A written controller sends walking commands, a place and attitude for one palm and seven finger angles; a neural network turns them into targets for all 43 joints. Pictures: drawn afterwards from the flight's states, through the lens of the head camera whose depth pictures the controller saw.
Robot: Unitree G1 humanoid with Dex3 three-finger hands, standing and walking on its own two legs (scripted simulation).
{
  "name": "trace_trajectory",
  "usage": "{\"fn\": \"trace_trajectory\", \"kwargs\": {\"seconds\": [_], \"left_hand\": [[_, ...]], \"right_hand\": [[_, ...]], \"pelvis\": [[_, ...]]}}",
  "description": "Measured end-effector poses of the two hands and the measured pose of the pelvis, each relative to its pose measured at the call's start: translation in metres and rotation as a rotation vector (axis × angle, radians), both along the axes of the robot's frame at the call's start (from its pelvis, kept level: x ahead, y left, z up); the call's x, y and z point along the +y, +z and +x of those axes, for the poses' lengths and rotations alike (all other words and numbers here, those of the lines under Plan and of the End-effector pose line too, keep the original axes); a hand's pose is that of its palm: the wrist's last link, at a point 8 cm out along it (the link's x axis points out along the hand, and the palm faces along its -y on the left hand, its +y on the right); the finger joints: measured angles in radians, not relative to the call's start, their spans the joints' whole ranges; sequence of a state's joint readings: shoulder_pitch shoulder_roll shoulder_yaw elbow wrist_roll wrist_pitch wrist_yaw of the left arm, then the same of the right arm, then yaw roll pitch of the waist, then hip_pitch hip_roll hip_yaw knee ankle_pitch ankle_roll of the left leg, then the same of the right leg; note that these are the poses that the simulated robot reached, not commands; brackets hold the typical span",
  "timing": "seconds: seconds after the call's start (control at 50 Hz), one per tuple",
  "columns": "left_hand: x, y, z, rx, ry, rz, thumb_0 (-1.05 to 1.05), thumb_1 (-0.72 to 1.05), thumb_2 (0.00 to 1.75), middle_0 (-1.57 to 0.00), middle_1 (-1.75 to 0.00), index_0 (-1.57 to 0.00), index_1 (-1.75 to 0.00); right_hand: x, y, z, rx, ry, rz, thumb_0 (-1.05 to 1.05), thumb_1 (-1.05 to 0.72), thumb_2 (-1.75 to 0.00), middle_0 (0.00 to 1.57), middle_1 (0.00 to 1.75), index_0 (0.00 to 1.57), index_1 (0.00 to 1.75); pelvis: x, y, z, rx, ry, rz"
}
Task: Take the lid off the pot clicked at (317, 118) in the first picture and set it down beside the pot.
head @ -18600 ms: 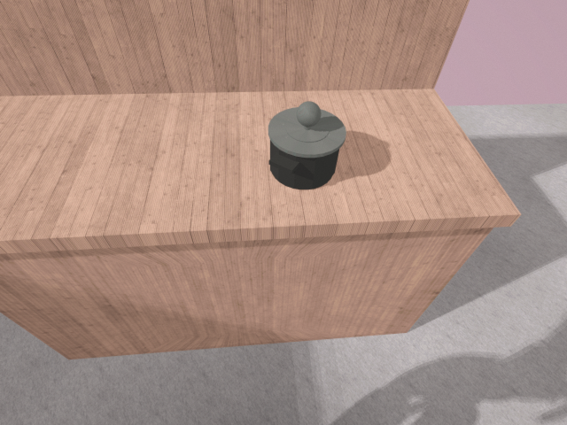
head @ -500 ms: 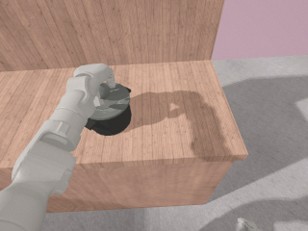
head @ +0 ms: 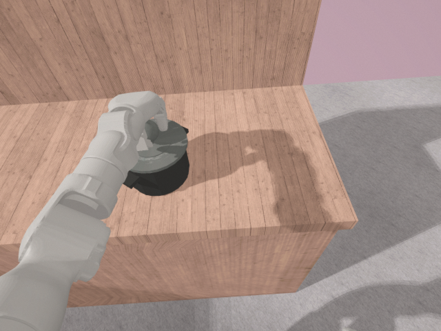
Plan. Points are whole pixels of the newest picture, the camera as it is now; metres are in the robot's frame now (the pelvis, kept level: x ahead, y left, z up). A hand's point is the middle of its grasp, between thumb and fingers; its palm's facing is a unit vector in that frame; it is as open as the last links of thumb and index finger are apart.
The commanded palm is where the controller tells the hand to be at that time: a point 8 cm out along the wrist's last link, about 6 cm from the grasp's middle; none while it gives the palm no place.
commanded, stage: close the fingers and squeeze the knob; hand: left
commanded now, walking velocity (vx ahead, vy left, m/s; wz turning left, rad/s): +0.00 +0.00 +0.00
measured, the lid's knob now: (147, 131) +0.49 +0.14 +0.09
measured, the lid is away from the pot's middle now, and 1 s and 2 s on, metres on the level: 0.00 0.01 0.01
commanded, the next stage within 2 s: lift the lid straight up in 0.72 s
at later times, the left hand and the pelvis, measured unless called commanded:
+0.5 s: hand (144, 134) +0.46 +0.14 +0.11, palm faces -0.33 -0.05 -0.94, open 7.4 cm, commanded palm +0.45 +0.14 +0.17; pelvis +0.00 +0.00 +0.00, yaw +0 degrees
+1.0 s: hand (143, 134) +0.46 +0.14 +0.11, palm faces -0.32 -0.05 -0.95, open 7.4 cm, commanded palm +0.45 +0.14 +0.19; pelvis +0.00 +0.00 +0.00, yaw +0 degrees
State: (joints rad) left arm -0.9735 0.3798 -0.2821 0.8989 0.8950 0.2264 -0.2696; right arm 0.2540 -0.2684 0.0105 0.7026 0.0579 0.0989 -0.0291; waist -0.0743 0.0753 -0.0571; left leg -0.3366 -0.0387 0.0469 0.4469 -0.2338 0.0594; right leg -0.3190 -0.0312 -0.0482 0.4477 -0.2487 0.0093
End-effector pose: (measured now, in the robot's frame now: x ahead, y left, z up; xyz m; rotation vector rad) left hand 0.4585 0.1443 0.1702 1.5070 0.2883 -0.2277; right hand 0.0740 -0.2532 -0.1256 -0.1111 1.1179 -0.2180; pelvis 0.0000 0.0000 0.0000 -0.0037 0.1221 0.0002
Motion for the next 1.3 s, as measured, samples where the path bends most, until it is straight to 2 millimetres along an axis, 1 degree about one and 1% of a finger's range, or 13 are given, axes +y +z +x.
{"fn": "trace_trajectory", "kwargs": {"seconds": [0.16, 0.22, 0.46, 0.74, 0.96, 1.12, 1.3], "left_hand": [[-0.001, 0.001, -0.001, 0.003, 0.011, 0.001, 0.01, 0.24, 0.72, -0.65, -0.95, -0.69, -0.96], [-0.002, 0.001, -0.002, 0.003, 0.009, 0.006, 0.01, 0.25, 0.7, -0.66, -0.94, -0.69, -0.96], [-0.003, 0.0, -0.003, 0.003, 0.012, 0.005, 0.01, 0.26, 0.7, -0.65, -0.94, -0.69, -0.96], [-0.001, 0.001, 0.0, 0.017, 0.017, -0.016, 0.01, 0.25, 0.7, -0.65, -0.95, -0.7, -0.96], [-0.001, 0.001, -0.004, 0.004, -0.008, -0.004, 0.01, 0.25, 0.71, -0.66, -0.94, -0.7, -0.95], [-0.001, 0.009, -0.007, -0.018, 0.002, -0.008, 0.01, 0.25, 0.7, -0.66, -0.94, -0.71, -0.94], [-0.001, 0.027, -0.005, -0.036, 0.023, 0.004, 0.01, 0.25, 0.7, -0.66, -0.94, -0.72, -0.94]], "right_hand": [[0.001, 0.003, 0.01, -0.033, 0.009, -0.002, 0.01, -0.9, -0.9, 0.2, 0.3, 0.2, 0.3], [0.0, 0.004, 0.013, -0.042, 0.014, -0.004, 0.01, -0.9, -0.9, 0.2, 0.3, 0.2, 0.3], [-0.004, 0.005, 0.017, -0.047, 0.019, -0.009, 0.01, -0.9, -0.9, 0.2, 0.3, 0.2, 0.3], [-0.008, 0.006, 0.015, -0.039, 0.011, -0.025, 0.01, -0.9, -0.9, 0.2, 0.3, 0.2, 0.3], [-0.007, 0.006, 0.013, -0.048, 0.001, -0.023, 0.01, -0.9, -0.9, 0.2, 0.3, 0.2, 0.3], [0.0, 0.005, 0.017, -0.07, 0.018, -0.006, 0.01, -0.9, -0.9, 0.2, 0.3, 0.2, 0.3], [0.002, 0.007, 0.023, -0.099, 0.035, -0.008, 0.01, -0.9, -0.9, 0.2, 0.3, 0.2, 0.3]], "pelvis": [[-0.001, 0.0, -0.001, -0.003, 0.001, 0.0], [-0.001, 0.0, -0.001, -0.001, 0.003, 0.001], [-0.004, 0.0, 0.0, -0.005, 0.005, 0.001], [-0.007, 0.001, 0.0, -0.006, 0.001, 0.0], [-0.004, 0.001, -0.001, -0.011, 0.0, -0.001], [-0.003, 0.001, -0.002, -0.022, 0.006, 0.0], [-0.003, 0.002, -0.004, -0.025, 0.01, 0.002]]}}
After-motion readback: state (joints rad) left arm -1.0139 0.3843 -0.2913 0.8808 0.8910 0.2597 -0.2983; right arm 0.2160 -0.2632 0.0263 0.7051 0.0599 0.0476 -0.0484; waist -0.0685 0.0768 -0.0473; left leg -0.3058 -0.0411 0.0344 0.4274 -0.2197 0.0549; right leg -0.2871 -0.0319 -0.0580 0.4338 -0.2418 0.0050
